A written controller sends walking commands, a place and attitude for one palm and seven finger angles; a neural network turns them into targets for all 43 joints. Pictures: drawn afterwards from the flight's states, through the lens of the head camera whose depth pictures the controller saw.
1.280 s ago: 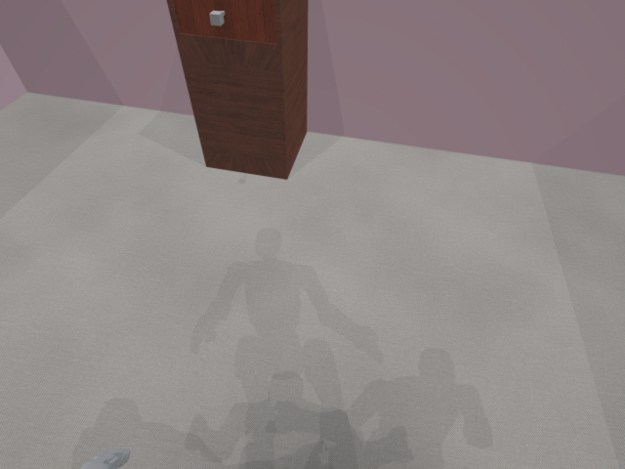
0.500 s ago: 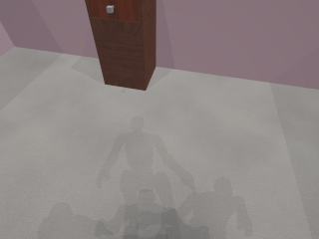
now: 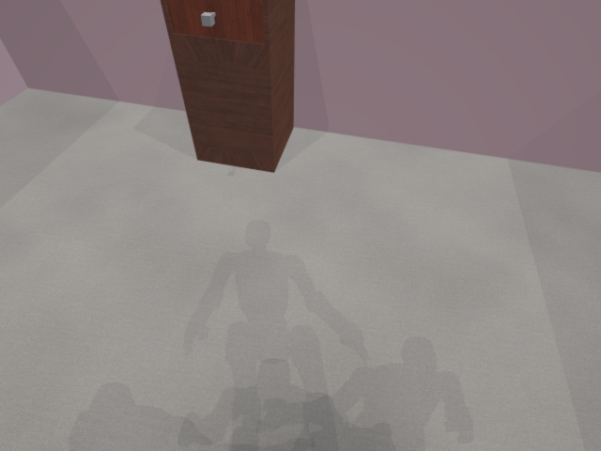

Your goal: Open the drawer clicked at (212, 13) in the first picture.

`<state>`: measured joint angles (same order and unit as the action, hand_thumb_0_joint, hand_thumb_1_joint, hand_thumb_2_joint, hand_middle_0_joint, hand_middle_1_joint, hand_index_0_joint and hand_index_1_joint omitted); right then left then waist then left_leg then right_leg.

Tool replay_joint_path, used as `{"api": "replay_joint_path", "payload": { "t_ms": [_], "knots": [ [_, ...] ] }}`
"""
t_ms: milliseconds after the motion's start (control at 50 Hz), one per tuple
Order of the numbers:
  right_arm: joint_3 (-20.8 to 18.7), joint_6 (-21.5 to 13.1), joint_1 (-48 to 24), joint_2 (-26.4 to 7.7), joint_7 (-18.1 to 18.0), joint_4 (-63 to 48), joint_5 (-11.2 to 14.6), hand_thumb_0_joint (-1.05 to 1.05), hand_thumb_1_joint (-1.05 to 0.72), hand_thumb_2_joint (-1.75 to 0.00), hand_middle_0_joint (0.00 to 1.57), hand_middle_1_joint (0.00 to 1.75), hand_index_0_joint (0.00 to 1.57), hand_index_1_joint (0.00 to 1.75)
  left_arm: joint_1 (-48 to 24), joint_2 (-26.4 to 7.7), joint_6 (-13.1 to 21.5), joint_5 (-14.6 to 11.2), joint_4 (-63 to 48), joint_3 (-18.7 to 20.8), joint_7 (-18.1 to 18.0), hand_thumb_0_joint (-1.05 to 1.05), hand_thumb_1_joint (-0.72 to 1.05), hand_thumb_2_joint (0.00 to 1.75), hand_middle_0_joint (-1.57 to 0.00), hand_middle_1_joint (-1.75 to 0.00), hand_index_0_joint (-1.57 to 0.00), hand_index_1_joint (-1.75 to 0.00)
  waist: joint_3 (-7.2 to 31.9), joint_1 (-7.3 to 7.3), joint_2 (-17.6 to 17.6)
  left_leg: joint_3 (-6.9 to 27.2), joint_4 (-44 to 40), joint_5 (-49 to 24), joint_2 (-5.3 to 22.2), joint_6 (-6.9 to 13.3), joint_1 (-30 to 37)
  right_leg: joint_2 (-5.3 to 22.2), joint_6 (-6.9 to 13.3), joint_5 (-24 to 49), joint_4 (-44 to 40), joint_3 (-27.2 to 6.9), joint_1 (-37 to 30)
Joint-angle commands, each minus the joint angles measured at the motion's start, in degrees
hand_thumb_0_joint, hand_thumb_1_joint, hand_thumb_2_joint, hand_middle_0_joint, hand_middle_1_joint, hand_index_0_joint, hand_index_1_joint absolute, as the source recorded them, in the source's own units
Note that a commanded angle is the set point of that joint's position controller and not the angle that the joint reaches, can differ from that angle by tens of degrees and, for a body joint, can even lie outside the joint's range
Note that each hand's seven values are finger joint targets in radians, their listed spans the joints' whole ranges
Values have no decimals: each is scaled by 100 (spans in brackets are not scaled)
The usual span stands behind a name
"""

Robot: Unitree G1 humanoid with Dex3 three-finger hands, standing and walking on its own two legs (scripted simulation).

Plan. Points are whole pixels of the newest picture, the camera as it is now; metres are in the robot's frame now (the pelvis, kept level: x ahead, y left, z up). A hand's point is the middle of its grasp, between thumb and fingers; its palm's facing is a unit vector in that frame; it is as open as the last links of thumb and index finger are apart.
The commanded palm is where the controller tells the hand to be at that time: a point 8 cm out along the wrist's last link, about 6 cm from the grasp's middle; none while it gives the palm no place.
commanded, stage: look at it before walking up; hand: left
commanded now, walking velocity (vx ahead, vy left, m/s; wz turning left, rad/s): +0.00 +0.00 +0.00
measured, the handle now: (210, 17) +1.55 +0.44 -0.03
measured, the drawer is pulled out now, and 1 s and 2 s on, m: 0.00 0.00 0.00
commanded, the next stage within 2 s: walk to a spot facing it in 0.16 s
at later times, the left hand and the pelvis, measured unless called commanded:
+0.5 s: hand out of the picture +0.05 +0.23 -0.18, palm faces +0.08 -0.97 -0.25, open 7.4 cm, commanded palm none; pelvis +0.03 +0.01 -0.01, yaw +6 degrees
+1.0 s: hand (131, 396) +0.23 +0.29 -0.17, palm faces +0.29 -0.94 -0.18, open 7.4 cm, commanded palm none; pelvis +0.19 +0.09 +0.00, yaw +19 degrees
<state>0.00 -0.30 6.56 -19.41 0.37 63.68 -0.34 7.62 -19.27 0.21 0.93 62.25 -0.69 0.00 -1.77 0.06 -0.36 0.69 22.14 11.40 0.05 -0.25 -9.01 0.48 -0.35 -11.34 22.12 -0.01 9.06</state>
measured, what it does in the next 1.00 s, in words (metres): walks ahead, turning left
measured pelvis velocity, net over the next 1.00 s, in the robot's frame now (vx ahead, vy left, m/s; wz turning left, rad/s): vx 0.19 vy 0.09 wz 0.33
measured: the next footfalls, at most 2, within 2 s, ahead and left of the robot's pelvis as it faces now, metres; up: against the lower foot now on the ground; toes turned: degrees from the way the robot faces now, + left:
right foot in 1.14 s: +0.46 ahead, +0.03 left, +0.00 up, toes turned +16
left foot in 1.64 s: +0.51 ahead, +0.34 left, +0.00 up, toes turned +42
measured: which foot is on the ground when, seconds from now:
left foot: down 0.00-1.00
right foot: down 0.00-0.62, up 0.64-1.00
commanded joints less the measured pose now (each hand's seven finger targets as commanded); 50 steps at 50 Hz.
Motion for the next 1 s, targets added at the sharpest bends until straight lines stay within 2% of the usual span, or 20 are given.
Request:
{"api": "replay_joint_path", "payload": {
  "t_ms": [0,240,280,320,360,380,400,420,460,500,540,560,580,600,620,640,700,740,900,980],
  "knots": [
    [-211,-146,-294,-1178,-88,-370,-5,0,-90,-90,20,30,20,30,-222,-1191,123,-28,-372,256,-62,0,90,90,-20,-30,-20,-30,346,4,38,576,-360,-667,654,194,95,654,192,449,-391,-543,-62],
    [-200,-136,-323,-1182,-86,-347,-9,0,-90,-90,20,30,20,30,-198,-1195,114,-24,-339,254,-57,0,90,90,-20,-30,-20,-30,245,16,65,580,-443,-536,652,186,61,643,183,309,-453,-565,-44],
    [-49,-33,10,-556,-49,-241,-50,0,-90,-90,20,30,20,30,153,-610,8,-28,-205,144,-80,0,90,90,-20,-30,-20,-30,324,28,-1,534,-292,-26,557,121,-138,652,66,-479,-382,-450,-144],
    [-59,57,146,-487,-18,-291,-91,0,-90,-90,20,30,20,30,366,-631,-85,14,-217,195,-56,0,90,90,-20,-30,-20,-30,58,90,-116,560,-137,1186,412,151,-792,689,94,-1727,-416,-549,-84],
    [-84,109,187,-441,-6,-459,-113,0,-90,-90,20,30,20,30,613,-856,-111,46,-307,310,-34,0,90,90,-20,-30,-20,-30,-202,200,-639,318,552,1812,134,131,-1612,1104,324,-2680,-796,-1018,-194],
    [-104,118,191,-384,-8,-556,-105,0,-90,-90,20,30,20,30,769,-995,-102,60,-354,384,-48,0,90,90,-20,-30,-20,-30,-186,257,-1111,-31,1287,1638,37,84,-1854,1563,535,-3036,-1150,-1421,-282],
    [-154,115,105,-398,3,-689,-93,0,-90,-90,20,30,20,30,895,-1048,-76,63,-395,435,-72,0,90,90,-20,-30,-20,-30,-243,323,-1286,-153,2050,1699,117,76,-2079,1973,791,-3099,-1401,-1751,-302],
    [-197,71,47,-395,37,-781,-79,0,-90,-90,20,30,20,30,892,-1050,0,69,-456,468,-84,0,90,90,-20,-30,-20,-30,-299,303,-1096,-89,2535,1652,293,81,-2298,2189,961,-2679,-1427,-1791,-377],
    [-221,5,83,-258,113,-862,-60,0,-90,-90,20,30,20,30,824,-952,123,78,-527,493,-77,0,90,90,-20,-30,-20,-30,-265,205,-723,-182,2655,1508,489,71,-2295,2159,982,-1527,-1150,-1130,-530],
    [-223,-29,275,-75,174,-903,-31,0,-90,-90,20,30,20,30,717,-884,158,95,-583,506,-58,0,90,90,-20,-30,-20,-30,-240,78,-685,-441,1997,1438,511,44,-1845,2024,804,-1002,-810,-402,-371],
    [-226,-65,810,61,178,-792,-44,0,-90,-90,20,30,20,30,666,-775,147,76,-610,522,-49,0,90,90,-20,-30,-20,-30,-179,-156,-579,-816,1187,854,302,38,-818,1763,515,-822,-249,226,196],
    [-275,-96,1412,-62,155,-632,-61,0,-90,-90,20,30,20,30,674,-688,126,37,-605,522,-33,0,90,90,-20,-30,-20,-30,93,-393,-126,-841,674,534,159,66,127,1505,314,-844,573,670,609],
    [-408,-135,2122,-465,97,-439,-100,0,-90,-90,20,30,20,30,703,-351,97,-12,-710,462,15,0,90,90,-20,-30,-20,-30,256,-656,1166,455,-52,1278,702,353,886,945,20,-972,2282,1088,1466],
    [-547,-186,2696,-1013,37,-345,-114,0,-90,-90,20,30,20,30,379,36,97,-18,-1055,358,73,0,90,90,-20,-30,-20,-30,92,-814,2479,2863,-1000,1496,2046,906,1226,216,-311,-2513,3976,1041,3034],
    [-537,-150,2716,-998,-33,-310,-84,0,-90,-90,20,30,20,30,21,-9,104,38,-1244,368,53,0,90,90,-20,-30,-20,-30,-33,-760,1512,3362,-1191,1495,2386,1240,1072,374,-157,-2342,4607,217,3470],
    [-473,-152,2382,-685,-55,-378,-55,0,-90,-90,20,30,20,30,-50,-29,126,57,-1174,420,57,0,90,90,-20,-30,-20,-30,-129,-585,814,2980,-1133,1618,2141,1235,720,620,-78,-1759,4811,5,3422],
    [-351,-340,1629,-171,-102,-586,-50,0,-90,-90,20,30,20,30,317,87,146,90,-868,446,142,0,90,90,-20,-30,-20,-30,-230,-167,436,1885,-1157,659,1547,986,65,812,-212,-637,4645,-39,2932],
    [-342,-423,1749,-34,-134,-505,-34,0,-90,-90,20,30,20,30,473,234,120,92,-790,432,137,0,90,90,-20,-30,-20,-30,-136,-106,464,1398,-1063,-453,1302,951,248,737,-312,-352,4450,73,2847],
    [-394,-469,2243,214,-175,-223,-15,0,-90,-90,20,30,20,30,-340,374,139,53,-1090,419,105,0,90,90,-20,-30,-20,-30,-345,-283,516,1104,-1056,-1703,1170,1099,1145,700,-451,104,3314,259,3511],
    [-407,-437,2295,206,-190,-156,-81,0,-90,-90,20,30,20,30,-892,505,209,6,-1299,379,115,0,90,90,-20,-30,-20,-30,-575,-419,623,970,-893,-2048,1177,1084,1002,575,-296,37,1915,420,2868]
  ]
}}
